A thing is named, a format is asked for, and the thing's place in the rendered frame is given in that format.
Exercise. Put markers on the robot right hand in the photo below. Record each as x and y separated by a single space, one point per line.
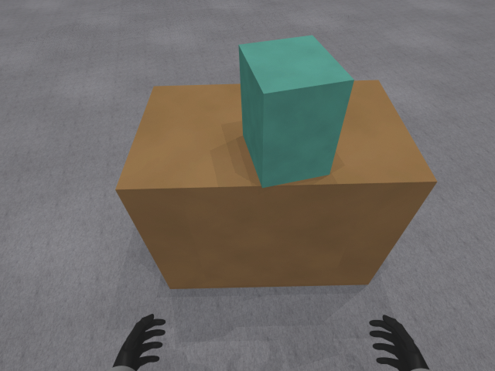
404 348

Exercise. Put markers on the carton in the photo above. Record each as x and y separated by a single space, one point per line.
294 98

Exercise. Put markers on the pedestal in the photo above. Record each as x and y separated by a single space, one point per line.
192 191

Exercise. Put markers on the robot left hand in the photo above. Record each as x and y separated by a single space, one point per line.
130 352

